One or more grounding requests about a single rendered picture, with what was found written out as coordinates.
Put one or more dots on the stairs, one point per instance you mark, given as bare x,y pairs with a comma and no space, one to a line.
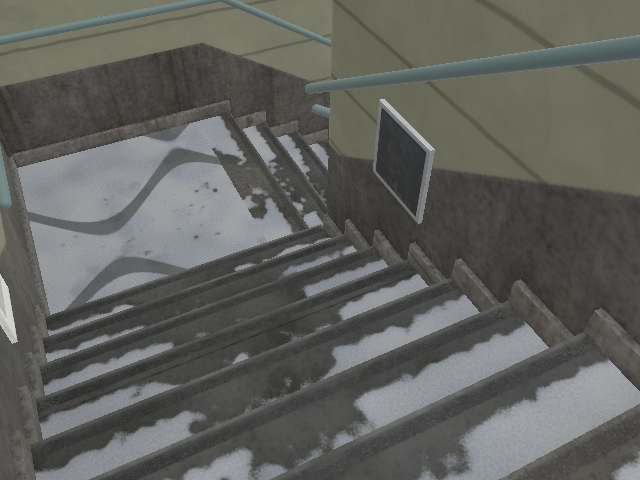
304,359
301,169

